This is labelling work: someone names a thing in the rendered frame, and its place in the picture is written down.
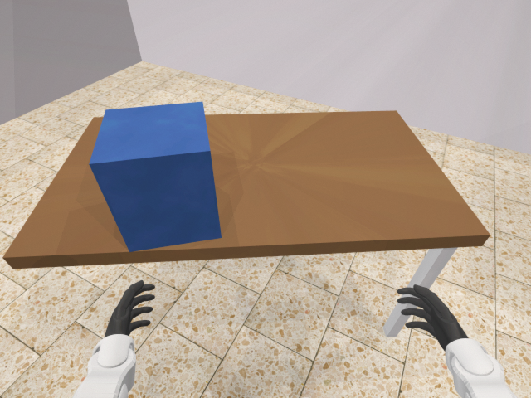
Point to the robot right forearm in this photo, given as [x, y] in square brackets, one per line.
[476, 374]

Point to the table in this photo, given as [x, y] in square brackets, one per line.
[286, 184]

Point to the carton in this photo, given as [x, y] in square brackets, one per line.
[153, 165]

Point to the robot right hand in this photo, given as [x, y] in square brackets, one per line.
[441, 323]

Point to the robot left forearm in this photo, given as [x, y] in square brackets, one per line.
[111, 369]

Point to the robot left hand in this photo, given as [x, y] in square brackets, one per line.
[120, 321]

